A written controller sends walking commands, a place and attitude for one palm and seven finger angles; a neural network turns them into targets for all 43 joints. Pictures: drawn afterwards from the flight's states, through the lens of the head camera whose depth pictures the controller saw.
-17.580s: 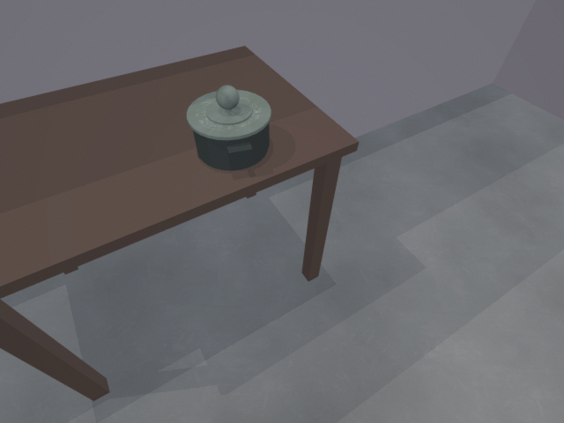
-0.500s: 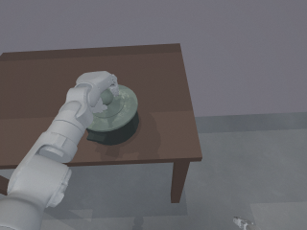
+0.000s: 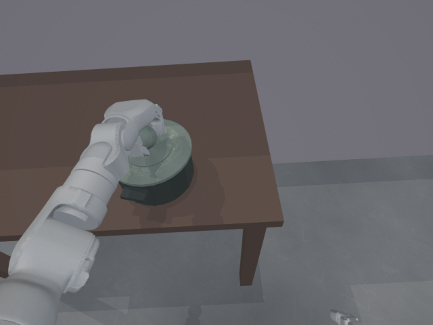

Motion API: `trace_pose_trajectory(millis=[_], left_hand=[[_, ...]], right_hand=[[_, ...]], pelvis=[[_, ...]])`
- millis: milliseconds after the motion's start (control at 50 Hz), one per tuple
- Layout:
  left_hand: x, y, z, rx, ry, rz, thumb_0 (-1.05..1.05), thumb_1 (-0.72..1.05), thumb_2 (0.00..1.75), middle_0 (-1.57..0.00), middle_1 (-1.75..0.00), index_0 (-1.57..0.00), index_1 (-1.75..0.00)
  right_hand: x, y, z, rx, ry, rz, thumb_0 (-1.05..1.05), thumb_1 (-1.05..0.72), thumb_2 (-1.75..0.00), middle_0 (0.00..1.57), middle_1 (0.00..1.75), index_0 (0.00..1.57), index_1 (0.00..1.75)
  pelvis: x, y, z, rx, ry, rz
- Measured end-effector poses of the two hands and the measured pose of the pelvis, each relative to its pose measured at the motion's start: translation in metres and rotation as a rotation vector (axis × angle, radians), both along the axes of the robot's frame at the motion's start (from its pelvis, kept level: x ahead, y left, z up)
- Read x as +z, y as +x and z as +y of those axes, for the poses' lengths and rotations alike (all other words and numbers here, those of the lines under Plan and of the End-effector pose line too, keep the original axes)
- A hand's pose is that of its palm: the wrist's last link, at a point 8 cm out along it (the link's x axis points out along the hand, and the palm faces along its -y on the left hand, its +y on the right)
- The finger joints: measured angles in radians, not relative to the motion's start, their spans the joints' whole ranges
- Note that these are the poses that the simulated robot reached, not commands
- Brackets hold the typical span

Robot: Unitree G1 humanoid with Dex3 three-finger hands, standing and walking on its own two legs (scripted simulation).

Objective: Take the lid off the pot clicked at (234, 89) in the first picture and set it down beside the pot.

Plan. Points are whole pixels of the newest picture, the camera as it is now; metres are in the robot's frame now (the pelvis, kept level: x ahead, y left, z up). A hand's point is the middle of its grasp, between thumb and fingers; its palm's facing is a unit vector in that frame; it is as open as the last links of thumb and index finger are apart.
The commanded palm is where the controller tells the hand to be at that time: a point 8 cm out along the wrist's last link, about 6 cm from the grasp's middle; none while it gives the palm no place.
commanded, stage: close the fingers and squeeze the knob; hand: left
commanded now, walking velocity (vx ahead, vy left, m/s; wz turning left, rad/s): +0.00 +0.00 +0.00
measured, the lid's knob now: (144, 137) +0.47 +0.15 +0.07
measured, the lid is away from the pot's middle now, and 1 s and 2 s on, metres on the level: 0.00 0.01 0.02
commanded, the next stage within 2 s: lift the lid straight up in 0.42 s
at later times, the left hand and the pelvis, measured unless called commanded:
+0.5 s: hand (137, 141) +0.45 +0.16 +0.09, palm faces -0.32 -0.08 -0.94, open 7.8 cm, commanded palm +0.44 +0.17 +0.16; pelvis +0.00 +0.00 +0.00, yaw +0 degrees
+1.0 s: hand (132, 132) +0.45 +0.16 +0.11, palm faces -0.31 -0.06 -0.95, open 7.8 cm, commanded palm +0.44 +0.17 +0.20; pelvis +0.00 +0.00 +0.00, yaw +1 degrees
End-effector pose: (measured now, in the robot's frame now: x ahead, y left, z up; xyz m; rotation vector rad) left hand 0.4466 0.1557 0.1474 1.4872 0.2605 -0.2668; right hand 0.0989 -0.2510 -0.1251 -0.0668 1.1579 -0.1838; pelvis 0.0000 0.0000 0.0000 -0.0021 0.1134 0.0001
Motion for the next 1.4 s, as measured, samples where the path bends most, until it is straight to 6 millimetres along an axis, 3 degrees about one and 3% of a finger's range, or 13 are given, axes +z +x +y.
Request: trace_pose_trajectory(millis=[720, 1400], left_hand=[[0.002, -0.005, 0.005, 0.001, -0.002, 0.001, -0.01, 0.21, 0.70, -0.69, -0.94, -0.67, -0.94], [0.060, -0.004, 0.002, 0.007, 0.013, -0.064, -0.01, 0.20, 0.71, -0.69, -0.94, -0.68, -0.93]], right_hand=[[0.004, 0.012, 0.005, 0.019, -0.005, -0.030, 0.01, -0.90, -0.90, 0.20, 0.30, 0.20, 0.30], [0.007, 0.026, 0.010, 0.070, 0.014, -0.081, 0.01, -0.91, -0.90, 0.20, 0.30, 0.20, 0.30]], pelvis=[[0.000, -0.002, 0.001, 0.005, -0.002, -0.011], [0.002, -0.005, 0.002, 0.016, 0.001, -0.033]])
